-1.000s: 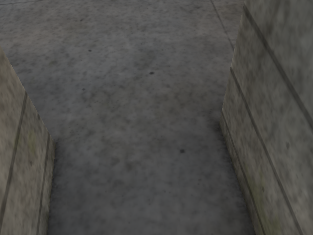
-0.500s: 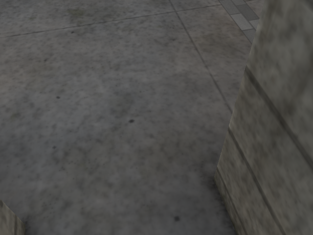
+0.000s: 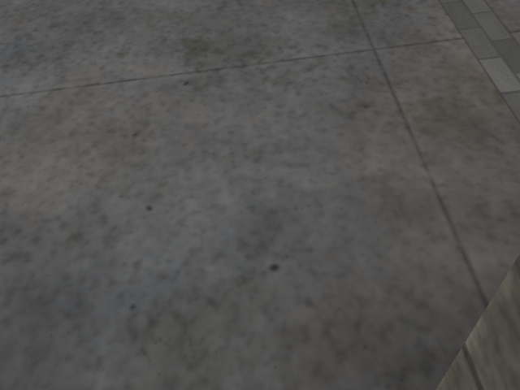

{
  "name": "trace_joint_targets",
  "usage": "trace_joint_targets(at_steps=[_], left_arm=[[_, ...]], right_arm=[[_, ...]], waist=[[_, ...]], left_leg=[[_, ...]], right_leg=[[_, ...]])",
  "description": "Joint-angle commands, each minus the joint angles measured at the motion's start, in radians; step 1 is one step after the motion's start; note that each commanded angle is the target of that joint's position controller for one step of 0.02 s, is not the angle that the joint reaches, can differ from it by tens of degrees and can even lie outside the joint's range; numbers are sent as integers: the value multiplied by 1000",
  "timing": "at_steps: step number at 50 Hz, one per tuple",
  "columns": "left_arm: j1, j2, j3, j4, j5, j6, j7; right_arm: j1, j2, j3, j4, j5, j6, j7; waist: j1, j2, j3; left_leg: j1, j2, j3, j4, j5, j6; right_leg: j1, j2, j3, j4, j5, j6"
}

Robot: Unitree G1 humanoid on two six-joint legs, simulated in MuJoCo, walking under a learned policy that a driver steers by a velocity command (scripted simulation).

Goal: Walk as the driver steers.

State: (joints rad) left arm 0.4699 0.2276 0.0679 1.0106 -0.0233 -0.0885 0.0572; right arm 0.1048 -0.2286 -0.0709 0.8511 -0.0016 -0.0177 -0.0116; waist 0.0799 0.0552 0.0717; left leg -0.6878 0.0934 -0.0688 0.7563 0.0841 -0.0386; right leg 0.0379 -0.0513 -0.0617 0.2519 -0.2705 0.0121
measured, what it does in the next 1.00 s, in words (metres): walks ahead: left foot, then right foot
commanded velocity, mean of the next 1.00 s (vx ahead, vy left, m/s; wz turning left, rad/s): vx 0.18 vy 0.00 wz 0.00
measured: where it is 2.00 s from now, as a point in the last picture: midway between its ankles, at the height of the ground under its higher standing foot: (289, 374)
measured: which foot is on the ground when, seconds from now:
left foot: up 0.00-0.14, down 0.16-1.00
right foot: down 0.00-0.16, up 0.18-0.58, down 0.60-1.00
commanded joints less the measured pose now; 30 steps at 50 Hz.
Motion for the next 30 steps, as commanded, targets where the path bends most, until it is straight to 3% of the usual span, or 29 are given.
trace_joint_targets(at_steps=[1,4,5,6,7,8,9,10,11,12,13,14,15,17,18,20,22,25,27,29,30], left_arm=[[-32,195,46,-55,-25,-16,17],[-35,219,66,-47,-43,-16,13],[-44,216,71,-52,-45,-9,7],[-59,230,77,-46,-38,-4,-1],[-76,251,86,-54,-28,3,-10],[-69,222,78,-66,-27,3,-17],[6,116,50,-87,5,0,-24],[256,15,14,-37,5,-12,-30],[188,112,47,-13,-31,-21,-32],[57,140,51,-66,-44,-16,-24],[-26,142,52,-90,-30,-8,-6],[-53,144,56,-97,-13,6,11],[-40,142,61,-94,-15,24,19],[-37,123,60,-89,-30,45,36],[-52,106,52,-87,-21,55,34],[-99,91,44,-101,-10,68,30],[-165,78,31,-118,-7,76,18],[-214,97,24,-122,-8,88,3],[-207,109,27,-116,-10,84,6],[-199,108,29,-105,12,77,-2],[-189,136,34,-105,22,73,-3]], right_arm=[[-107,-12,10,-77,1,-5,16],[-131,-39,5,-100,1,-3,28],[-124,-67,-8,-97,15,-13,35],[-72,-81,-20,-83,26,-15,36],[86,-106,-38,-35,14,-21,31],[255,-162,-65,33,4,-14,28],[351,-259,-79,56,-8,-11,17],[334,-302,-72,63,-17,-22,31],[333,-201,-56,74,-8,-35,38],[260,-165,-45,80,-4,-46,34],[167,-147,-37,73,-4,-51,29],[111,-124,-31,66,-19,-56,28],[82,-107,-28,76,-28,-61,26],[81,-60,-10,102,-35,-76,19],[74,-62,-7,110,-23,-86,15],[80,-83,-8,123,-25,-88,3],[64,-111,-12,120,-23,-76,-10],[74,-139,-17,121,-18,-57,-16],[87,-117,-11,131,-12,-39,-14],[83,-93,-5,132,4,-38,-12],[109,-63,2,140,4,-38,-10]], waist=[[-16,-192,104],[-43,-197,106],[-53,-197,77],[-92,-240,68],[-177,-260,-5],[-250,-222,-124],[-224,43,-267],[-99,326,-464],[-131,188,-448],[-123,145,-277],[-104,76,-178],[-82,52,-139],[-56,63,-121],[-46,81,-86],[-36,65,-78],[-32,46,-76],[-41,39,-76],[-65,36,-78],[-69,23,-56],[-53,-6,-47],[-61,-42,-48]], left_leg=[[93,-15,50,-76,91,-2],[116,-11,47,-130,-33,36],[195,-32,74,-178,-62,44],[285,-51,83,-188,-101,61],[450,-90,107,-204,-122,88],[677,-114,126,-199,-46,111],[962,85,-126,-141,279,178],[1076,303,-525,-272,187,361],[942,259,-557,-375,24,341],[820,229,-410,-403,-11,298],[685,193,-312,-429,33,264],[558,170,-245,-452,101,251],[491,142,-181,-471,141,238],[440,124,-111,-511,219,251],[424,130,-95,-517,275,250],[440,122,-66,-524,288,247],[438,104,-37,-535,198,230],[430,96,-33,-548,33,227],[436,85,-41,-543,-90,215],[423,51,-27,-483,-118,174],[427,18,-14,-439,-77,132]], right_leg=[[-158,-202,63,-138,282,-138],[-54,-263,47,-88,354,-125],[-40,-242,34,-61,349,-128],[-47,-247,37,-7,499,-122],[-54,-215,13,153,687,-102],[-115,-162,-2,368,756,-75],[-346,-69,11,717,198,-12],[-504,67,162,1019,-427,16],[-504,44,264,1121,-400,8],[-585,10,192,1151,-353,2],[-578,-31,152,1110,-269,-2],[-513,-58,149,1061,-202,-5],[-443,-79,154,1021,-162,-15],[-403,-75,140,953,-138,-31],[-399,-75,141,893,-120,-34],[-404,-80,138,735,-80,-30],[-376,-78,120,568,-33,-26],[-316,-50,78,444,23,-19],[-271,-38,62,340,63,-20],[-188,-10,28,206,147,-35],[-147,-40,68,158,332,-48]])
Velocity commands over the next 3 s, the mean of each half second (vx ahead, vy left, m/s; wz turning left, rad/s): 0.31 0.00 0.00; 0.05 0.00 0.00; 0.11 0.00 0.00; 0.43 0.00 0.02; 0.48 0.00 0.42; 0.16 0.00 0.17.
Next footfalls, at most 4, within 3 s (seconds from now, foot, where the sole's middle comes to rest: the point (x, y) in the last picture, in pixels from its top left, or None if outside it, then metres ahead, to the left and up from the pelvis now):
0.16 left None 0.30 0.19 -0.78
0.60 right None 0.37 -0.04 -0.78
1.90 right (338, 303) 0.72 -0.07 -0.78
2.54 left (243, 213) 1.02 0.23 -0.78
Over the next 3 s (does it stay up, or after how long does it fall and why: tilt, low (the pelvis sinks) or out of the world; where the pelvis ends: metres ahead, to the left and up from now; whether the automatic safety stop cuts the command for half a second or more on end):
stays up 1.01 0.15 -0.01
